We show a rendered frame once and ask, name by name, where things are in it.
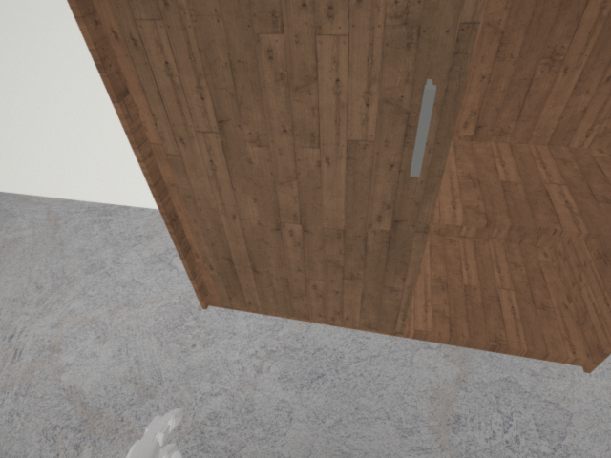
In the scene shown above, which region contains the robot left hand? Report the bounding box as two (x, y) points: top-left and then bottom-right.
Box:
(126, 408), (183, 458)

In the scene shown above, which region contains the wardrobe door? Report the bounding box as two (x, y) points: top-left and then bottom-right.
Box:
(110, 0), (486, 335)
(93, 0), (218, 295)

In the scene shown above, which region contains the handle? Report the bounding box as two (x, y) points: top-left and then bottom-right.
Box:
(411, 79), (436, 177)

